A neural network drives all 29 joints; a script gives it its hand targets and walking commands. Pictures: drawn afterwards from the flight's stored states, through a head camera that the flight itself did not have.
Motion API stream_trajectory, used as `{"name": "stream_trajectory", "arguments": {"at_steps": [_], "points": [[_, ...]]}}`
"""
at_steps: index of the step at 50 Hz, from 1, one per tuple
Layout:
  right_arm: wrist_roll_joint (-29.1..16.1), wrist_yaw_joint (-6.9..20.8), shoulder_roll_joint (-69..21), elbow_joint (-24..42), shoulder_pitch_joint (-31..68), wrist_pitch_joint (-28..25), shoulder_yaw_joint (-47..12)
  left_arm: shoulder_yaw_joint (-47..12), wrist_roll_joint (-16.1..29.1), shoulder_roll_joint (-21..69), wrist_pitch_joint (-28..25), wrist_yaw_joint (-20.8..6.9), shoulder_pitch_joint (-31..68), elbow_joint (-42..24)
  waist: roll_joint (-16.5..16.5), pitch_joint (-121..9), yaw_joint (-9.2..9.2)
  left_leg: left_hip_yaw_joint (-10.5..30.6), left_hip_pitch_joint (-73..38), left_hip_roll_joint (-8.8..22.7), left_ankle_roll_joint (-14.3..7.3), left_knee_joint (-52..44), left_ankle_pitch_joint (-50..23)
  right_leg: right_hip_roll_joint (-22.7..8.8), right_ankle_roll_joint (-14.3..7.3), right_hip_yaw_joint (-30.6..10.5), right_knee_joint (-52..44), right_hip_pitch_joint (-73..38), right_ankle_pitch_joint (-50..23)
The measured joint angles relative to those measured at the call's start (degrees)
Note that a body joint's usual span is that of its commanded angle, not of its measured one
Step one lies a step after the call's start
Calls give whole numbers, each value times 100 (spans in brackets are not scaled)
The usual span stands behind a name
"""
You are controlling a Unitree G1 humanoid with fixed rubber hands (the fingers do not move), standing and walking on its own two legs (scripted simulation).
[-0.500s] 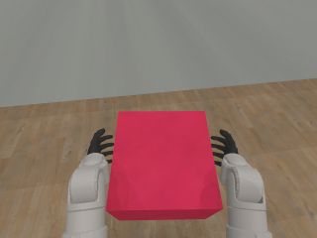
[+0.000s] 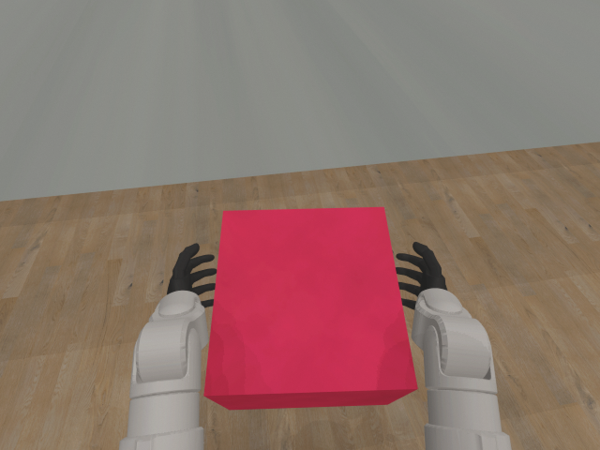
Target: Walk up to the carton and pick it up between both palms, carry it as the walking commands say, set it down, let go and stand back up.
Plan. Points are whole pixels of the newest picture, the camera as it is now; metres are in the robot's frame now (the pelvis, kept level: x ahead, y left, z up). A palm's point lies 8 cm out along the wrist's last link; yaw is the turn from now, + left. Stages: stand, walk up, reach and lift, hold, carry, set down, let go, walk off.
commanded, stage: carry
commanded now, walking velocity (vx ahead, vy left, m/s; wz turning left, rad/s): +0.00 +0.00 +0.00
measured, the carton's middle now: (306, 309) +0.31 +0.00 -0.01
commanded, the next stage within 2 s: none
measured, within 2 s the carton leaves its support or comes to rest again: neither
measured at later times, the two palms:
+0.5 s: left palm (188, 300) +0.28 +0.15 +0.07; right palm (430, 295) +0.28 -0.17 +0.07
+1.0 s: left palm (188, 299) +0.28 +0.15 +0.07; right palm (430, 294) +0.28 -0.17 +0.07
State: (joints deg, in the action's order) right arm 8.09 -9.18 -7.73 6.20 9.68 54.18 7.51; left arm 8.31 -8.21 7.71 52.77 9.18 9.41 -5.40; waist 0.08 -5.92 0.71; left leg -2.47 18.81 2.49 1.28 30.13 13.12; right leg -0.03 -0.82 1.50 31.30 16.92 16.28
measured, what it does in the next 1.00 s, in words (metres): stands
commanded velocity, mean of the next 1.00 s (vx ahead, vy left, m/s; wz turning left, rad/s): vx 0.00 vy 0.00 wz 0.00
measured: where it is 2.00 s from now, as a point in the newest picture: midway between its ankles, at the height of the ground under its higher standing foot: outside the picture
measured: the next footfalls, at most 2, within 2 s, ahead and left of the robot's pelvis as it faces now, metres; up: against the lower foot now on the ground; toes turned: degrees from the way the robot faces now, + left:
none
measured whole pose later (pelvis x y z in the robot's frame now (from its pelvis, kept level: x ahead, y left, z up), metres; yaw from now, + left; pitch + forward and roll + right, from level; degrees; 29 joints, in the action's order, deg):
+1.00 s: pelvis +0.01 -0.01 +0.00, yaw +0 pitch +2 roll +0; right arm 7.9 -9.0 -7.7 5.8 9.0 51.3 7.1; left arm 8.4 -8.2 7.6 51.0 8.9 8.7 -5.0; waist 0.1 -5.3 0.6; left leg -2.6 18.2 3.2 1.9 30.0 13.5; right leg -0.1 -1.3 2.7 31.2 16.2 16.9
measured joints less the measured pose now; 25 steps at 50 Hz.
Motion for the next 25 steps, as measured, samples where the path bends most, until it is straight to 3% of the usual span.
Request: {"name": "stream_trajectory", "arguments": {"at_steps": [25], "points": [[-17,31,4,-211,-30,-375,4,53,13,-6,-318,-39,-47,210,10,23,-1,17,-25,52,55,11,44,14,-47,82,10,-38,61]]}}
